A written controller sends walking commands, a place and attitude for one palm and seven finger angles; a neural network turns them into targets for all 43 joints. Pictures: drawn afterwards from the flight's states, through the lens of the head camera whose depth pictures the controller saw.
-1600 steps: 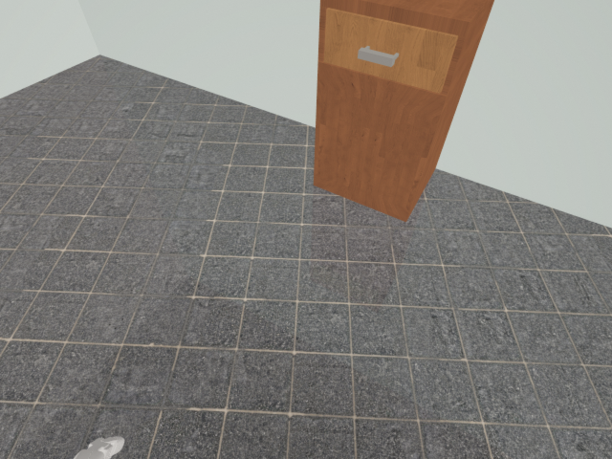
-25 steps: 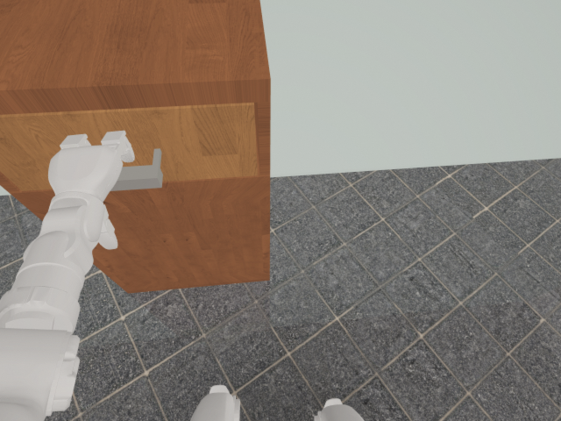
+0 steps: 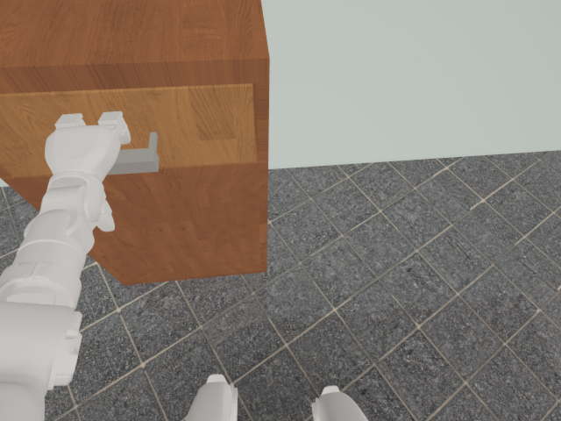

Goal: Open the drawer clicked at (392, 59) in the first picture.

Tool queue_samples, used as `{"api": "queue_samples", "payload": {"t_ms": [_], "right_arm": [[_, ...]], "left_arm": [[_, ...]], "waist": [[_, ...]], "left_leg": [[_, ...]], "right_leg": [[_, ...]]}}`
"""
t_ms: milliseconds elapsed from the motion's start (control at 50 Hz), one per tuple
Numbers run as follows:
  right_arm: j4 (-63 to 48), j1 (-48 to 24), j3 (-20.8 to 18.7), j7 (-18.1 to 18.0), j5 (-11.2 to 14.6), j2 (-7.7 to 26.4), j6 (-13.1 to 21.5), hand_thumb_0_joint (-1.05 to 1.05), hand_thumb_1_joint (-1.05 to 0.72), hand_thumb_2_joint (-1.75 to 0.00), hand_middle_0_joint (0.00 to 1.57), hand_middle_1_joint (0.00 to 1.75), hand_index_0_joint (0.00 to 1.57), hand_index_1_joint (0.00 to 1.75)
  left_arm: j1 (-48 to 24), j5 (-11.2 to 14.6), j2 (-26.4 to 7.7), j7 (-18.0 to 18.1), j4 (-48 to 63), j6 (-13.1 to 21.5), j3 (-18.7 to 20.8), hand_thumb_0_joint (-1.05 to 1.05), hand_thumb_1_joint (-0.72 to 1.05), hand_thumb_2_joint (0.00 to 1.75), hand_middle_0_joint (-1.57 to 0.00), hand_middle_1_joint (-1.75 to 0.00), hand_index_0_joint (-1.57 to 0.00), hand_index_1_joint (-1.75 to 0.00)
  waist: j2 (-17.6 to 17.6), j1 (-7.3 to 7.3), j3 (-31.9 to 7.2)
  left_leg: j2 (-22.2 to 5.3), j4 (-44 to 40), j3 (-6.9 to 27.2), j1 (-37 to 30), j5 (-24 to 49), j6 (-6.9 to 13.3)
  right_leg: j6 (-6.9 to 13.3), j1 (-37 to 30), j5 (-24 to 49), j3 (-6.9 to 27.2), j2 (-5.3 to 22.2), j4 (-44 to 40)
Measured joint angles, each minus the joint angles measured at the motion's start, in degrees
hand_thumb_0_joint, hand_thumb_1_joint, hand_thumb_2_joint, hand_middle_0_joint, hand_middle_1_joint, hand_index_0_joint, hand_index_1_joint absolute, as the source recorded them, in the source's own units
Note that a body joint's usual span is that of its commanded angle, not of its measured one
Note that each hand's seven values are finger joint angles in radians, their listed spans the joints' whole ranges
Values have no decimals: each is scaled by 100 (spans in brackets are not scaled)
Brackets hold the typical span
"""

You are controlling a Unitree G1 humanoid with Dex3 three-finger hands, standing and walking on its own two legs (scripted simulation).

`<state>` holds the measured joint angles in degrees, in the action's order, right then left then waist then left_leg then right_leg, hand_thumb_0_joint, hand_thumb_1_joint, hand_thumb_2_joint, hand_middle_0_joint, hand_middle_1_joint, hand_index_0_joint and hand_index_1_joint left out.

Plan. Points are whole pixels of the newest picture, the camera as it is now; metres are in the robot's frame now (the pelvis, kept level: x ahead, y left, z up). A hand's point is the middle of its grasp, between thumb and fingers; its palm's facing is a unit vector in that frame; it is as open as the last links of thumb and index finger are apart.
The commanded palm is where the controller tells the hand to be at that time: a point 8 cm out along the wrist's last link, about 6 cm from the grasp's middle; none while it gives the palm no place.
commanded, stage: lower the fingers behind the handle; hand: left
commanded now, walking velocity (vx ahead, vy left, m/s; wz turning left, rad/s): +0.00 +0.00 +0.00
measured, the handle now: (119, 151) +0.52 +0.25 +0.02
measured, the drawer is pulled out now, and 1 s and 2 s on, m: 0.00 0.00 0.00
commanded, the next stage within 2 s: lift the hand off the handle in 0.34 s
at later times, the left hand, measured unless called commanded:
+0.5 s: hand (101, 171) +0.48 +0.27 +0.03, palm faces -0.05 +0.01 -1.00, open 13.8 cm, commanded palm +0.47 +0.26 +0.05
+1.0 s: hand (100, 169) +0.48 +0.27 +0.04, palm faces -0.09 -0.02 -1.00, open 13.7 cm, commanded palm +0.48 +0.26 +0.09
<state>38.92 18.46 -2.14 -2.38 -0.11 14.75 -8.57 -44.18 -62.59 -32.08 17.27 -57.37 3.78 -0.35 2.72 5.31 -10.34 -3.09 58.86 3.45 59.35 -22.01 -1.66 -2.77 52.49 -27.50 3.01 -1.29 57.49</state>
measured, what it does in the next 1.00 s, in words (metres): stands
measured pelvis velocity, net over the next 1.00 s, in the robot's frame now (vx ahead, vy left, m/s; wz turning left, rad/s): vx -0.02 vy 0.00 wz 0.00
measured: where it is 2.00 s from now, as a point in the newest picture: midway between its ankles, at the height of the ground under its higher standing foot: outside the picture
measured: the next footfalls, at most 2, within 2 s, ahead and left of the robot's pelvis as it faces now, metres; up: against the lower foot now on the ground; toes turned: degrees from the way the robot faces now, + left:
none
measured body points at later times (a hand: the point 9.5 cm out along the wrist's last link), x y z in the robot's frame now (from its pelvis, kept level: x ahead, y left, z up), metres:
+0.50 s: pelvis -0.01 +0.00 -0.01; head +0.10 +0.01 +0.43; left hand +0.47 +0.26 +0.08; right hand +0.02 -0.27 -0.13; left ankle +0.05 +0.14 -0.66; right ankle +0.00 -0.16 -0.66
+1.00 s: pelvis -0.02 +0.00 +0.00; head +0.10 +0.02 +0.43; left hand +0.47 +0.26 +0.09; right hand +0.01 -0.27 -0.12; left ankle +0.05 +0.14 -0.66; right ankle +0.00 -0.16 -0.66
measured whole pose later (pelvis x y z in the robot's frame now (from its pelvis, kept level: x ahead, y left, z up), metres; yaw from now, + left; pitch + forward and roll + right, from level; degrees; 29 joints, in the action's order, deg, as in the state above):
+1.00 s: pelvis -0.02 +0.00 +0.00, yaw +0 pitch +22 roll -3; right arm 38.3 19.3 -0.8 -4.1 0.6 13.7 -6.7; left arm -49.5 -60.9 -34.3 11.9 -58.7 1.3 -1.1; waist 2.8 7.4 -7.9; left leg -2.9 58.4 4.2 60.5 -20.0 -1.5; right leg -2.9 53.3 -25.6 2.4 -1.4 56.9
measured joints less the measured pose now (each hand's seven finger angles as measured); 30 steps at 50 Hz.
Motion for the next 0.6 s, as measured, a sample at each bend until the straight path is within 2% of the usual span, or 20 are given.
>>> {"api": "queue_samples", "payload": {"t_ms": [280,600], "right_arm": [[-76,52,107,-59,56,-18,16,0,-91,-90,21,30,20,30],[-60,80,105,-68,72,-4,65,0,-91,-90,21,30,20,30]], "left_arm": [[-226,93,-141,-231,-56,-35,-8,0,-49,30,-30,-136,-32,-120],[-458,53,-139,-179,-162,-142,-186,0,-49,30,-33,-141,-33,-120]], "waist": [[11,67,50],[14,77,55]], "left_leg": [[2,120,12,181,31,12],[36,199,39,323,38,25]], "right_leg": [[-12,190,17,0,-12,143],[-27,308,9,-22,12,214]]}}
